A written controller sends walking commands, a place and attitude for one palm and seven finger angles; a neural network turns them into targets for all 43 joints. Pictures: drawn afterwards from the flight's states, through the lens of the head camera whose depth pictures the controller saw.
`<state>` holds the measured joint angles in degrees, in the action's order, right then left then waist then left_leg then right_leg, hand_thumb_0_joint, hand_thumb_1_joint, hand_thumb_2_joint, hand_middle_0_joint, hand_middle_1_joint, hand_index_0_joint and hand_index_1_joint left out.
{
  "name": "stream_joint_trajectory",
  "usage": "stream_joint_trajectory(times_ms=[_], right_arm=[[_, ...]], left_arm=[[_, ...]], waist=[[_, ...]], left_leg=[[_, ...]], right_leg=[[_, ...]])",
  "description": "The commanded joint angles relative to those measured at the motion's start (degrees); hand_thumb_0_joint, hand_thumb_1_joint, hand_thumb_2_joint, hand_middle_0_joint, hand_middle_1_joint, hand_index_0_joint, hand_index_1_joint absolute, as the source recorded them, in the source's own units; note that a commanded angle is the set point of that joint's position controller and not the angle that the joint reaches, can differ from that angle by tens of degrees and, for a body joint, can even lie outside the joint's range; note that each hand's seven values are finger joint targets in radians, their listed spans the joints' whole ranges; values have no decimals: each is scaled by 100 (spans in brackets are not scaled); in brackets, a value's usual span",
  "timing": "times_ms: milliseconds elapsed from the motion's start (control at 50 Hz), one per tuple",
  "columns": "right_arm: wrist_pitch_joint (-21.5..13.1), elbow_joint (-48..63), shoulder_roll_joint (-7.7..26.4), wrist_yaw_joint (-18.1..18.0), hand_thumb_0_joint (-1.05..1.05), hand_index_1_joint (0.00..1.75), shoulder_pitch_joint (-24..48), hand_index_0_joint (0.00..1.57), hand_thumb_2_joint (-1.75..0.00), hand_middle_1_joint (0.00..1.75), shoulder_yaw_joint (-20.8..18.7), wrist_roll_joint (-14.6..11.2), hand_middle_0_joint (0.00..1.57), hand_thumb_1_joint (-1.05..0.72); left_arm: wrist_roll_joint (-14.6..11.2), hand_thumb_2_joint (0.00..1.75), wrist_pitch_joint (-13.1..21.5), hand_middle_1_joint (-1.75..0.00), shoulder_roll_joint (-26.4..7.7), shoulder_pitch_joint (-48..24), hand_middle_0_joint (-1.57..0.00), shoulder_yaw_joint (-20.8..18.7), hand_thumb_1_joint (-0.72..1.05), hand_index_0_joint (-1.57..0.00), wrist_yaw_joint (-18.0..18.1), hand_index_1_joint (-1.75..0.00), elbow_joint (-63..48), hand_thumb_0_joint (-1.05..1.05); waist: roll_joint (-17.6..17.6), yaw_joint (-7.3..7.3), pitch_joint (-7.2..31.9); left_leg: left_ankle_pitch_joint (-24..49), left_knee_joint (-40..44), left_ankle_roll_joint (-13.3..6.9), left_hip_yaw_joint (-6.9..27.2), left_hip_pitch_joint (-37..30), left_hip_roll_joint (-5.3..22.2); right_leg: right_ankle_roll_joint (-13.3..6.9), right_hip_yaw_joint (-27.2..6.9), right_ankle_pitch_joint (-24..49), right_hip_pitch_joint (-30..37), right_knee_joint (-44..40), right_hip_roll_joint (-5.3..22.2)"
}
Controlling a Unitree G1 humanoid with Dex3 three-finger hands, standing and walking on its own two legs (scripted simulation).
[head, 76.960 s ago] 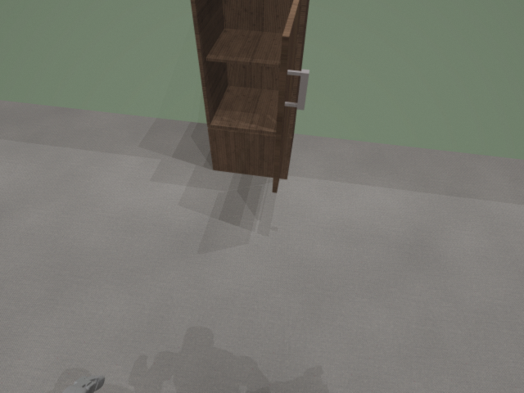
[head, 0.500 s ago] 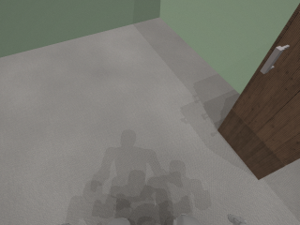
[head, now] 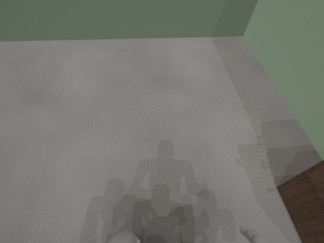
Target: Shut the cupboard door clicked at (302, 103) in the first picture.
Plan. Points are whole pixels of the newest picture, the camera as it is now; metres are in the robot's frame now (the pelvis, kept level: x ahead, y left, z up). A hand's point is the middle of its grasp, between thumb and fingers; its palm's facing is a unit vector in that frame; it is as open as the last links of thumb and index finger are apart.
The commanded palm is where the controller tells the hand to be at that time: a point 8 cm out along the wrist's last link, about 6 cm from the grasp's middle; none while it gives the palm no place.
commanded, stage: walk to a spot facing it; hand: left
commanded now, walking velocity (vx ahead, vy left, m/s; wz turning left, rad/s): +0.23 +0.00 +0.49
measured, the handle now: out of the picture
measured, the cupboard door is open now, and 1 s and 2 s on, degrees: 0 0 0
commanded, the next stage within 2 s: turn to face it in 0.04 s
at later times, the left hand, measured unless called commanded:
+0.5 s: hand (111, 218) +0.19 +0.15 -0.14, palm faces +0.05 -0.97 -0.22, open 7.2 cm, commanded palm none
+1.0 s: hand (129, 168) +0.33 +0.13 -0.14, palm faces -0.26 -0.92 -0.29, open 7.4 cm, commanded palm none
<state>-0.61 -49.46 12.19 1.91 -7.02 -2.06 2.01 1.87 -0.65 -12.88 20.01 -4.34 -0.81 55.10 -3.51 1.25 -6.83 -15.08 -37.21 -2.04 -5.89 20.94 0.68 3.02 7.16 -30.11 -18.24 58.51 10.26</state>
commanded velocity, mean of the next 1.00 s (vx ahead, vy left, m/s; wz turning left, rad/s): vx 0.02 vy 0.00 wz -0.47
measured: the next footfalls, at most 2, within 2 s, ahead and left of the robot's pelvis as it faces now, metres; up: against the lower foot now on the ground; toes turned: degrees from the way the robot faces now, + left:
right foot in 0.28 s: +0.21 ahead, -0.13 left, +0.00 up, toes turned +0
left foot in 0.58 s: +0.22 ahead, +0.10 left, +0.00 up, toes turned -2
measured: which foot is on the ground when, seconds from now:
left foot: down 0.00-0.28, up 0.30-0.56, down 0.58-0.86, up 0.88-1.00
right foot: up 0.00-0.26, down 0.28-0.60, up 0.62-0.84, down 0.86-1.00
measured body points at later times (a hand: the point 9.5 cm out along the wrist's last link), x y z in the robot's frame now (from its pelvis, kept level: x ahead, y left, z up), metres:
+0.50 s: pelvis +0.14 -0.03 +0.02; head +0.18 -0.04 +0.47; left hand +0.18 +0.20 -0.13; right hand +0.19 -0.27 -0.13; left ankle +0.12 +0.10 -0.69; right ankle +0.17 -0.13 -0.72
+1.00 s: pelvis +0.18 -0.05 +0.01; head +0.23 -0.08 +0.46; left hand +0.35 +0.18 -0.12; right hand +0.18 -0.33 -0.14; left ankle +0.19 +0.09 -0.65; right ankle +0.17 -0.15 -0.72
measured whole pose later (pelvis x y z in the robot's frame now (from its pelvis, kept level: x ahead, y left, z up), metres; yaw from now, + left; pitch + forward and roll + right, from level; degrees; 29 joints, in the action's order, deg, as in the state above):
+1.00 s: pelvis +0.18 -0.05 +0.01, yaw -18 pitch +0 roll +0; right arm 3.5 -52.4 14.9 -1.5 -8.9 -3.3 1.0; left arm 1.7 -1.5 -12.7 9.9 -4.5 0.0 50.1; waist 2.1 0.4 -6.5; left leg -27.7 -61.9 3.8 -1.7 25.6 3.6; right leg -2.5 0.6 -16.4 -17.6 33.7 -1.8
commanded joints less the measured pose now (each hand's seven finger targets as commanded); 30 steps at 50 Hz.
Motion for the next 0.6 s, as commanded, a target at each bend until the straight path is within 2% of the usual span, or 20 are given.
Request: stream_joint_trajectory(times_ms=[0, 20, 80, 140, 180, 200, 220, 240, 260, 280, 300, 320, 340, 380, 440, 500, 520, 540, 560, 580], right_arm=[[-63, 65, 1104, -248, 0, 30, -822, 20, -90, 30, -285, -5, 20, -90], [-96, 70, 1043, -261, 0, 30, -712, 20, -90, 30, -264, -8, 20, -90], [-115, 25, 1046, -260, 0, 30, -650, 20, -90, 30, -281, -15, 20, -90], [-63, -63, 939, -267, 0, 30, -585, 20, -90, 30, -273, -12, 20, -90], [-42, -173, 808, -291, 0, 30, -558, 20, -90, 30, -242, -26, 20, -90], [-32, -239, 708, -295, 0, 30, -579, 20, -90, 30, -216, -55, 20, -90], [-41, -328, 526, -275, 0, 30, -681, 20, -90, 30, -185, -86, 20, -90], [-33, -354, 227, -243, 0, 30, -887, 20, -90, 30, -128, -117, 20, -90], [26, -280, 134, -232, 0, 30, -1138, 20, -90, 30, -115, -121, 20, -90], [79, -359, 294, -264, 0, 30, -1010, 20, -90, 30, -131, -74, 20, -90], [69, -416, 339, -276, 0, 30, -904, 20, -90, 30, -131, -84, 20, -90], [51, -507, 330, -279, 0, 30, -945, 20, -90, 30, -118, -101, 20, -90], [32, -563, 224, -278, 0, 30, -945, 20, -90, 30, -77, -114, 20, -90], [55, -565, 54, -310, 0, 30, -903, 20, -90, 30, -30, -144, 20, -90], [107, -463, -26, -354, 0, 30, -757, 20, -90, 30, -55, -146, 20, -90], [94, -424, 81, -398, 0, 30, -936, 20, -90, 30, -75, -157, 20, -90], [60, -470, 155, -405, 0, 30, -1091, 20, -90, 30, -106, -157, 20, -90], [10, -447, 490, -436, 0, 30, -1168, 20, -90, 30, -148, -104, 20, -90], [1, -326, 930, -468, 0, 30, -1120, 20, -90, 30, -221, -34, 20, -90], [53, -182, 1075, -497, 0, 30, -1072, 20, -90, 30, -263, -13, 20, -90]], left_arm=[[-25, 90, 190, -30, -507, -805, -20, -182, 90, -20, 11, -30, -867, 0], [-23, 90, 175, -30, -475, -633, -20, -179, 90, -20, -20, -30, -780, 0], [-32, 90, 127, -30, -362, -665, -20, -145, 90, -20, -40, -30, -788, 0], [-25, 90, 111, -30, -260, -623, -20, -97, 90, -20, -38, -30, -775, 0], [-17, 90, 145, -30, -178, -236, -20, -44, 90, -20, -14, -30, -597, 0], [-17, 90, 171, -30, -244, 6, -20, -44, 90, -20, 10, -30, -472, 0], [-11, 90, 233, -30, -418, 293, -20, -64, 90, -20, 46, -30, -357, 0], [21, 90, 283, -30, -774, 511, -20, -102, 90, -20, 102, -30, -274, 0], [-6, 90, 267, -30, -1102, 441, -20, -111, 90, -20, 122, -30, -300, 0], [-54, 90, 292, -30, -958, 191, -20, -78, 90, -20, 153, -30, -306, 0], [-65, 90, 280, -30, -821, -124, -20, -50, 90, -20, 188, -30, -297, 0], [-57, 90, 240, -30, -726, -361, -20, -61, 90, -20, 224, -30, -308, 0], [-37, 90, 223, -30, -650, -451, -20, -78, 90, -20, 231, -30, -331, 0], [-31, 90, 203, -30, -631, -410, -20, -118, 90, -20, 238, -30, -264, 0], [-38, 90, 136, -30, -645, -364, -20, -211, 90, -20, 245, -30, -185, 0], [-80, 90, 29, -30, -655, -656, -20, -240, 90, -20, 224, -30, -286, 0], [-98, 90, 2, -30, -561, -791, -20, -221, 90, -20, 210, -30, -332, 0], [-137, 90, -34, -30, -350, -823, -20, -180, 90, -20, 175, -30, -449, 0], [-161, 90, -47, -30, -148, -793, -20, -142, 90, -20, 111, -30, -555, 0], [-130, 90, -19, -30, -243, -861, -20, -160, 90, -20, 69, -30, -675, 0]], waist=[[1472, -474, 472], [1443, -354, 582], [1034, -253, 607], [1039, -164, 463], [981, 37, 559], [716, 158, 631], [262, 289, 679], [-751, 348, 705], [-1266, 193, 697], [-1387, 149, 601], [-1319, 36, 386], [-976, -60, 475], [-709, -85, 699], [-412, -79, 1049], [-328, -38, 1017], [-239, -242, 983], [-173, -343, 986], [692, -369, 882], [1786, -353, 781], [1560, -385, 653]], left_leg=[[-474, 2220, -871, 2327, -1180, 1611], [-389, 2191, -831, 2123, -1100, 1461], [-37, 2173, -867, 1850, -894, 1278], [-152, 2080, -787, 1667, -399, 1160], [-101, 1679, -634, 1362, -254, 1021], [-175, 1309, -478, 1142, -64, 859], [-510, 760, -223, 766, 151, 492], [-1441, -294, 68, 322, 648, -102], [-2298, -1226, 157, 243, 731, -249], [-2151, -1709, 172, 573, 640, 1], [-1807, -1887, 206, 635, 697, 112], [-1559, -1797, 216, 648, 580, 221], [-1380, -1614, 254, 547, 438, 206], [-1297, -1047, 344, 391, 176, 121], [-963, -539, 407, 347, 101, 18], [-102, 683, 400, 421, -775, 16], [270, 1241, 375, 440, -1405, 131], [286, 1744, 169, 1054, -1782, 789], [579, 2130, -351, 2136, -1757, 1897], [759, 2229, -852, 2414, -1262, 2463]], right_leg=[[4, -634, 567, -1921, 731, -65], [13, -586, 720, -1707, 466, -129], [76, -443, 969, -1311, -556, -312], [77, -195, 1363, -553, -1439, -594], [26, -35, 1720, 233, -2079, -818], [-20, -101, 1982, 825, -2516, -862], [-110, -526, 1989, 1286, -3016, -654], [-492, -1989, 1687, 1587, -3819, 290], [-1088, -3176, 1273, 1350, -4555, 1207], [-1358, -3580, 1298, 909, -4787, 1105], [-1493, -3489, 1757, 746, -4753, 994], [-1504, -2979, 2429, 794, -4520, 822], [-1471, -2480, 3419, 966, -4232, 584], [-1445, -2106, 4700, 1216, -3898, 409], [-1409, -2194, 4832, 1230, -3805, 263], [-1108, -2234, 3630, 522, -3644, 15], [-877, -2102, 2950, -13, -3499, -226], [-629, -1761, 1935, -703, -3085, -723], [-340, -1089, 802, -1140, -2259, -1294], [-237, -780, -48, -1061, -1278, -1256]])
